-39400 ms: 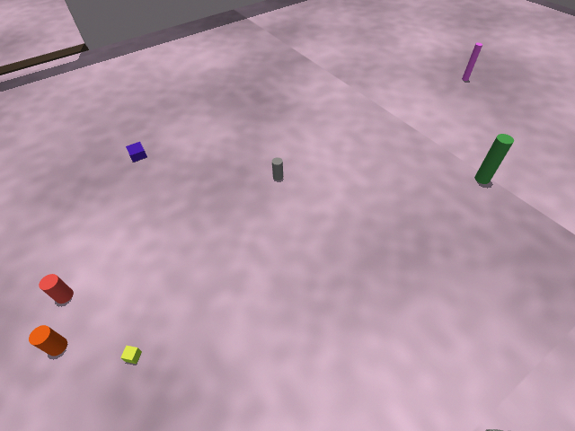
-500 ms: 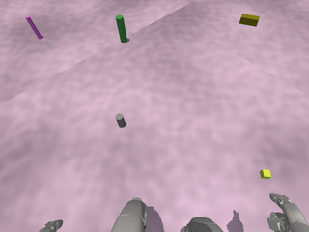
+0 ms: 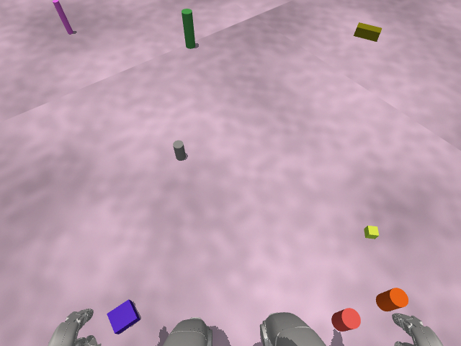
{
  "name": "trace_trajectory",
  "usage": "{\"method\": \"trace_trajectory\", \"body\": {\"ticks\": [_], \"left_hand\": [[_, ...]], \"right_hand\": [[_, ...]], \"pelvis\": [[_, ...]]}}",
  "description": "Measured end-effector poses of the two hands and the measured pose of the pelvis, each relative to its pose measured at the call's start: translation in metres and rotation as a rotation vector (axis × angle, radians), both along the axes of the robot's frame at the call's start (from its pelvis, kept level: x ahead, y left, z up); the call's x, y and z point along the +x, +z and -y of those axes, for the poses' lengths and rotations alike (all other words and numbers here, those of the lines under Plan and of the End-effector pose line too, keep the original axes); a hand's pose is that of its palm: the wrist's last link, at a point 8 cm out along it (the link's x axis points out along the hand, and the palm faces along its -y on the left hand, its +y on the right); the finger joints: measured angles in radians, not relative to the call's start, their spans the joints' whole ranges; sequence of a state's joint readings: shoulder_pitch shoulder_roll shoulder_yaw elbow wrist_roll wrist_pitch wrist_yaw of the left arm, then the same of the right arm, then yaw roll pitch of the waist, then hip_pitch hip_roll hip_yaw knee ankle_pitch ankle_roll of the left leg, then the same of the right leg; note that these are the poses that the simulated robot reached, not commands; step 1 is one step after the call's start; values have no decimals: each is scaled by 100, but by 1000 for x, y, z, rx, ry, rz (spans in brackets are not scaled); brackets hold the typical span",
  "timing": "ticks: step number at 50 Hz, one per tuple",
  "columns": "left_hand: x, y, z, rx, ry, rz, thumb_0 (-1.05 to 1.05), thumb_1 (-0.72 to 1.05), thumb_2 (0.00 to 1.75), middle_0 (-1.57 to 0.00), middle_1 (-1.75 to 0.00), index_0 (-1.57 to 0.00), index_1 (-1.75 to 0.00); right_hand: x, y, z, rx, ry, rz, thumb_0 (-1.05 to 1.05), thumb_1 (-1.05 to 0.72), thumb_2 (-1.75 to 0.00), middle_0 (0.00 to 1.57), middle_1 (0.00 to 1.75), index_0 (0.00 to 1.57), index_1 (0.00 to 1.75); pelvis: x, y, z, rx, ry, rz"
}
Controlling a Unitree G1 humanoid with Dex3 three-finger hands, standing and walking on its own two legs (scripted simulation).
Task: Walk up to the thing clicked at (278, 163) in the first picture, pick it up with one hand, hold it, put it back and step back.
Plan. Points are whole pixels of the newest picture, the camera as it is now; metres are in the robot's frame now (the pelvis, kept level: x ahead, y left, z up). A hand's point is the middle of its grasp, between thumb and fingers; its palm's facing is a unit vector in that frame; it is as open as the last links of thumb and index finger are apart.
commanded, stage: step back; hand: left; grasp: from above
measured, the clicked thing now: (179, 150) +1.00 +0.28 -0.71
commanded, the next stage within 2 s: stand in 1.20 s
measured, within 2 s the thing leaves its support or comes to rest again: neither
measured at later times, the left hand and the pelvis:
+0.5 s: hand out of the picture -0.02 +0.28 -0.14, palm faces +0.01 -0.92 -0.39, open 7.4 cm; pelvis -0.07 +0.00 +0.00, yaw +1 degrees
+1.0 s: hand out of the picture +0.04 +0.26 -0.16, palm faces +0.05 -0.93 -0.35, open 7.4 cm; pelvis -0.03 +0.00 +0.00, yaw +2 degrees
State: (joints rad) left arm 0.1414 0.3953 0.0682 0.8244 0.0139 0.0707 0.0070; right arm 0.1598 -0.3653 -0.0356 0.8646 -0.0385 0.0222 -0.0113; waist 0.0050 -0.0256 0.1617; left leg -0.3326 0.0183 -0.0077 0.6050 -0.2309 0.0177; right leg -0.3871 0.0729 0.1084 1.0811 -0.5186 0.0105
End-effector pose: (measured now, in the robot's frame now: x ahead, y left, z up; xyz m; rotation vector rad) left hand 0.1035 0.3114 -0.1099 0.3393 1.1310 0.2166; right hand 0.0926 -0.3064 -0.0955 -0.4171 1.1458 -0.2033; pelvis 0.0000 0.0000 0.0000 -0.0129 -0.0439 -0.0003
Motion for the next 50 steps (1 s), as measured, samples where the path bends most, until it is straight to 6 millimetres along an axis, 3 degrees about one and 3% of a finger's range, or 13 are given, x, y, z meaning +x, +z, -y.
{"method": "trace_trajectory", "body": {"ticks": [5, 10, 17, 25, 32, 41, 50], "left_hand": [[-56, -6, 13, 25, -23, -58, 1, 90, 90, -20, -30, -21, -30], [-109, 5, 25, 28, 6, -98, 1, 90, 90, -20, -30, -21, -30], [-135, 13, 11, 39, 57, -53, 1, 90, 90, -20, -30, -21, -30], [-133, 6, -8, 24, 47, -83, 1, 90, 90, -20, -30, -21, -30], [-102, 9, 5, 29, 10, -34, 1, 90, 90, -20, -30, -21, -30], [-89, 14, 25, 8, 46, 16, 1, 90, 90, -20, -30, -21, -30], [-73, -8, 8, -23, 70, -39, 1, 90, 90, -20, -30, -21, -30]], "right_hand": [[-20, -9, 23, 12, -13, 77, 1, -90, -90, 20, 30, 20, 30], [-57, -12, 32, 40, -54, 45, 1, -91, -90, 20, 30, 20, 30], [-107, -20, 29, 46, -35, -81, 1, -91, -90, 20, 30, 20, 30], [-125, -13, 4, 64, -53, -65, 1, -91, -90, 20, 30, 20, 30], [-123, -15, 19, 68, -76, -61, 1, -90, -90, 20, 30, 20, 30], [-83, -17, 29, 48, -33, -72, 1, -91, -90, 20, 30, 20, 30], [-36, -16, 1, 39, -4, -33, 1, -91, -90, 20, 30, 20, 30]], "pelvis": [[-35, -10, 15, -6, -46, 7], [-56, -2, 22, 16, -49, 19], [-70, 0, 15, 20, 15, 9], [-75, 3, 5, 34, 14, 12], [-67, 1, 19, 20, 7, 11], [-46, 4, 23, 12, 36, 17], [-30, -3, 4, 16, 35, 16]]}}
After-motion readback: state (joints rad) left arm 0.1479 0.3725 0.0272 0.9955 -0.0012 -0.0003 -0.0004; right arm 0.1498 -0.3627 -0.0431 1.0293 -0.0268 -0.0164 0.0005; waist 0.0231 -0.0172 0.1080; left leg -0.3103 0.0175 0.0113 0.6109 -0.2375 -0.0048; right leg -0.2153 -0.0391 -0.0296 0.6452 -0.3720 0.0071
